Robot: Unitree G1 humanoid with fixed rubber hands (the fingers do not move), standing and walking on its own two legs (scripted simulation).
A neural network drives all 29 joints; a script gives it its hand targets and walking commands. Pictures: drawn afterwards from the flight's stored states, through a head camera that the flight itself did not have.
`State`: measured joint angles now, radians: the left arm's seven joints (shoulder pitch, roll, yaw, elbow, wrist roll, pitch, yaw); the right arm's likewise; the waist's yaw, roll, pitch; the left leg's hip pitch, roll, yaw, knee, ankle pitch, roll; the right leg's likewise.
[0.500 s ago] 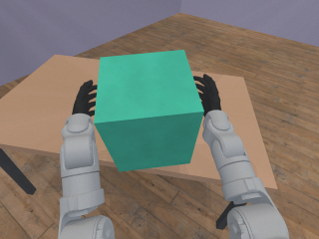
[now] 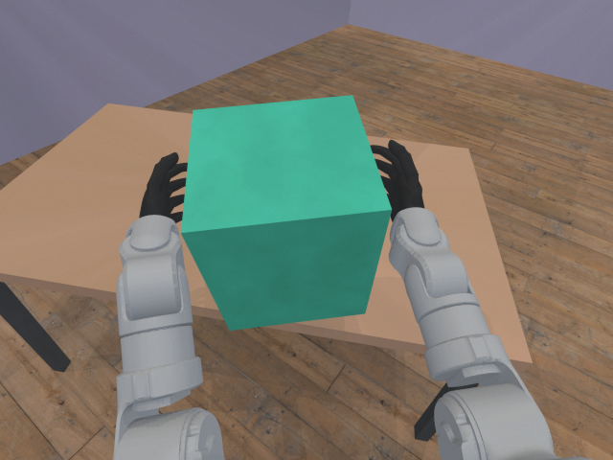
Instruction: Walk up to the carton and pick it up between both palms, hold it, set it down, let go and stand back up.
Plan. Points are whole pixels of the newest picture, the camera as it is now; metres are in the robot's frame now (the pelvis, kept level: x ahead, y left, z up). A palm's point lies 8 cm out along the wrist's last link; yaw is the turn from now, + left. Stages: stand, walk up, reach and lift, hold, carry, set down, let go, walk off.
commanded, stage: hold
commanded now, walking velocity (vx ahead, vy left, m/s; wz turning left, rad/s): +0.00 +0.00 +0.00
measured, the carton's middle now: (286, 221) +0.40 +0.02 +0.12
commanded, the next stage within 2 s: none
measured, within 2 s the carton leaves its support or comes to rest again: neither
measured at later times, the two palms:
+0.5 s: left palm (166, 215) +0.36 +0.16 +0.17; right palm (407, 207) +0.36 -0.14 +0.17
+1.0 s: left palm (162, 218) +0.35 +0.17 +0.17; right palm (404, 209) +0.36 -0.13 +0.17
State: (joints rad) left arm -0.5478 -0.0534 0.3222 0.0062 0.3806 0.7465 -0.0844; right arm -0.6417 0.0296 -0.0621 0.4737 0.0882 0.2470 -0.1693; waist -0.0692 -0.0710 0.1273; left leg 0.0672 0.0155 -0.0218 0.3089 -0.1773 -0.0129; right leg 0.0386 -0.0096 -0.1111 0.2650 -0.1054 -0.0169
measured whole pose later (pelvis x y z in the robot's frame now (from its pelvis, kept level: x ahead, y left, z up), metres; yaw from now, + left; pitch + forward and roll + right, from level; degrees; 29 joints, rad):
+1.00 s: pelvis +0.00 +0.00 +0.00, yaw +0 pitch -12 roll -1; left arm -0.54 -0.05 0.31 0.02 0.37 0.73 -0.08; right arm -0.62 0.02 -0.04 0.46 0.10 0.23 -0.18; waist -0.08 -0.05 0.14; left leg 0.07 0.01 -0.03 0.32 -0.19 -0.01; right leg 0.05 -0.01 -0.12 0.26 -0.11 -0.01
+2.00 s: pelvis +0.00 +0.01 +0.00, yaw +0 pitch -11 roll -1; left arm -0.56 -0.05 0.31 0.03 0.37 0.73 -0.06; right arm -0.65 0.01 -0.06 0.50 0.09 0.22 -0.17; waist -0.08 -0.06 0.13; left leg 0.05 0.01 -0.02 0.33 -0.18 -0.01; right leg 0.03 -0.02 -0.11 0.27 -0.10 -0.01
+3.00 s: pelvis +0.00 +0.00 +0.00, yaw +0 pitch -11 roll -1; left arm -0.57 -0.05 0.32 0.05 0.38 0.73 -0.06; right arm -0.67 0.01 -0.06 0.52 0.09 0.23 -0.17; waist -0.08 -0.06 0.12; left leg 0.05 0.01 -0.02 0.32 -0.18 -0.01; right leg 0.03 -0.01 -0.11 0.27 -0.11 -0.01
